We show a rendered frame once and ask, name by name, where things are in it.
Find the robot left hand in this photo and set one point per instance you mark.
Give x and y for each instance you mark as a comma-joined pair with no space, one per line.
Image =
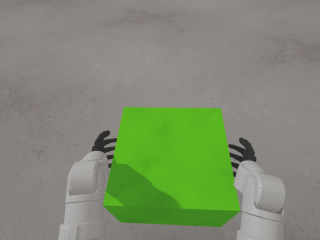
100,143

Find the robot right forearm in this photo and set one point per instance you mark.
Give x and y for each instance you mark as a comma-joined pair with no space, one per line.
263,203

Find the robot left forearm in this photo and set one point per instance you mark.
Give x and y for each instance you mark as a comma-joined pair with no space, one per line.
83,218

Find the robot right hand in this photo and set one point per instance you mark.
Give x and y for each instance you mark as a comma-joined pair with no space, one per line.
248,153

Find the carton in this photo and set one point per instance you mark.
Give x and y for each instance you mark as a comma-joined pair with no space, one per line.
172,166

